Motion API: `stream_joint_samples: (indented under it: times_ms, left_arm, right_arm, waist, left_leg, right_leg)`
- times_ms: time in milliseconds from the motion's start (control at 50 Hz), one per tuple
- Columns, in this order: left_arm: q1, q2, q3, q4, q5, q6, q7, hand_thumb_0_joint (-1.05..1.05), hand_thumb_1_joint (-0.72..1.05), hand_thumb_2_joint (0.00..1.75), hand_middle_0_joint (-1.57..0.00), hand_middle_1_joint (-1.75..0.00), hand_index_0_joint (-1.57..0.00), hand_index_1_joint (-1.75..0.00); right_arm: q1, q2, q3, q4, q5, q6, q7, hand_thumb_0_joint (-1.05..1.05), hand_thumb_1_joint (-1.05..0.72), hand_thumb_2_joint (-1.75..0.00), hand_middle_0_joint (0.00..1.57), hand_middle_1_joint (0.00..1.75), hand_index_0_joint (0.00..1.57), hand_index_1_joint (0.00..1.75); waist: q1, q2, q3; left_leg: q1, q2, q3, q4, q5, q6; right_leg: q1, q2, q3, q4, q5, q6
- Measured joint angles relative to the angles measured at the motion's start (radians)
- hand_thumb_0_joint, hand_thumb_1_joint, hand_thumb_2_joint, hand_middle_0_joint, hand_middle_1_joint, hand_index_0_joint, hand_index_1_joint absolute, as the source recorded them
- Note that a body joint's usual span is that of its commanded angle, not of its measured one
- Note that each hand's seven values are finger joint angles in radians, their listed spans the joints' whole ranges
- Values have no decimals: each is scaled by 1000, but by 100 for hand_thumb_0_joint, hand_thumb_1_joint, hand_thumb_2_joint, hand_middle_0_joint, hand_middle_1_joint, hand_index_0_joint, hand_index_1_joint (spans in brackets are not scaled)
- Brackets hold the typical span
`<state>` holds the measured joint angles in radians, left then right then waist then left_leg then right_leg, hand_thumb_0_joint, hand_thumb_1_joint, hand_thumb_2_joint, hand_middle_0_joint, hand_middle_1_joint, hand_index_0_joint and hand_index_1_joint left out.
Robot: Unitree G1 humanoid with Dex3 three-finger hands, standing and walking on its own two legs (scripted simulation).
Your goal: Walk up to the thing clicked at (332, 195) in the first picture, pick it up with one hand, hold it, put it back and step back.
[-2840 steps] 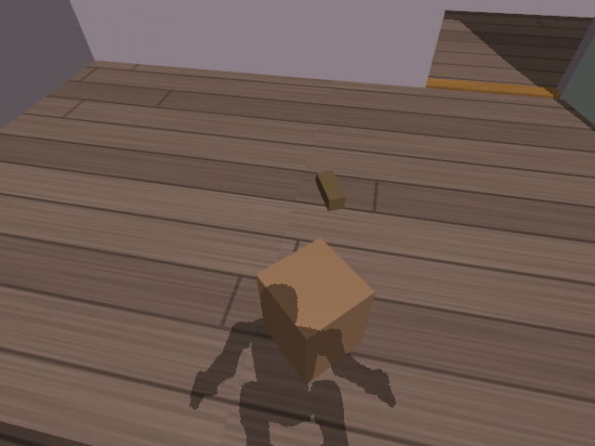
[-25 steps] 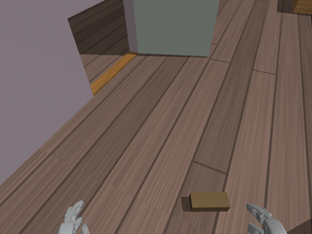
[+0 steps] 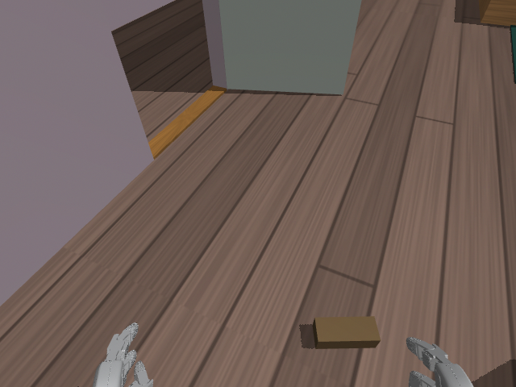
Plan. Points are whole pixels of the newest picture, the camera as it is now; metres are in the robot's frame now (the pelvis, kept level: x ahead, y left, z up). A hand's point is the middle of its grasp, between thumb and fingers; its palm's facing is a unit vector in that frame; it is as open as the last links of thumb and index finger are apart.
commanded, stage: home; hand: right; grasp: from above
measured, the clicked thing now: (344, 332) +0.48 -0.26 -0.68
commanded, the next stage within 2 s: stand in 0.82 s
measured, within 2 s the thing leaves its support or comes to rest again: neither
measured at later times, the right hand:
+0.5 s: hand out of the picture +0.17 -0.18 -0.04, palm faces +0.04 +0.98 -0.21, open 7.4 cm
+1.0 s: hand out of the picture +0.17 -0.19 -0.07, palm faces +0.02 +0.96 -0.30, open 7.4 cm
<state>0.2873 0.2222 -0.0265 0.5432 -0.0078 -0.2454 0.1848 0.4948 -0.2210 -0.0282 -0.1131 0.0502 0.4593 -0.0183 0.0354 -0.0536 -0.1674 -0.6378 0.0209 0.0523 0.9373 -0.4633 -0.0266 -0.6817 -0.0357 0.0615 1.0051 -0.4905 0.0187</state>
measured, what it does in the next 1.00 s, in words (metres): stands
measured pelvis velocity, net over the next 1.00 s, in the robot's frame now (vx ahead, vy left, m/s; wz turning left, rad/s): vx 0.00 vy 0.00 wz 0.00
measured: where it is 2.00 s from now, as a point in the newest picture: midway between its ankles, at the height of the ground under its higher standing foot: outside the picture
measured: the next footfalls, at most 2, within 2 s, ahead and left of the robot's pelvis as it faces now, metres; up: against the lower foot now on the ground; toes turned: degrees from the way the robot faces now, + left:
none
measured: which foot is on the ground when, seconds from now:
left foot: down 0.00-1.00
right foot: down 0.00-1.00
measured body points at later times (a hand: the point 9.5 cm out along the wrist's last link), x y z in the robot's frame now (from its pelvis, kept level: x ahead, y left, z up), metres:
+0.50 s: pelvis +0.01 +0.00 +0.00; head +0.02 +0.00 +0.45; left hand +0.16 +0.25 -0.06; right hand +0.16 -0.23 -0.03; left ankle +0.00 +0.14 -0.68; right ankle +0.01 -0.13 -0.68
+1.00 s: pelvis +0.00 +0.00 +0.01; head +0.02 +0.00 +0.46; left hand +0.16 +0.25 -0.08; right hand +0.16 -0.24 -0.05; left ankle +0.00 +0.14 -0.68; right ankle +0.01 -0.13 -0.68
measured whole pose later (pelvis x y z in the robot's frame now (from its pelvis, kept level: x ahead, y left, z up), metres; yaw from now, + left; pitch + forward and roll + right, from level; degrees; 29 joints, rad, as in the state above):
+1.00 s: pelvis +0.00 +0.00 +0.01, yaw +0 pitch +5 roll +1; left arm 0.21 0.25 -0.01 0.68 0.08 -0.14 0.10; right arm 0.33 -0.25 0.00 0.20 -0.03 0.23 -0.03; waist -0.01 -0.02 -0.06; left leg -0.55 0.04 0.03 0.92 -0.46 -0.02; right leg -0.57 -0.02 0.04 0.95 -0.47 0.01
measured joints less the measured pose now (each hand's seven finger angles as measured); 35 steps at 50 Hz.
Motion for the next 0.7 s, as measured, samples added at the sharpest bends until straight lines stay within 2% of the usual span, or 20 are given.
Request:
stream_joint_samples:
  times_ms: [700]
  left_arm:
    - [5, -1, 4, -5, -2, 13, -3, 2, 90, 90, -21, -30, -20, -30]
  right_arm:
    - [5, -7, 4, -15, 0, 2, -2, 1, -90, -89, 20, 29, 20, 30]
  waist:
    - [-1, 2, -4]
  left_leg:
    - [-1, 1, -3, 4, -11, -3]
  right_leg:
    - [-2, 1, -2, 7, -13, -3]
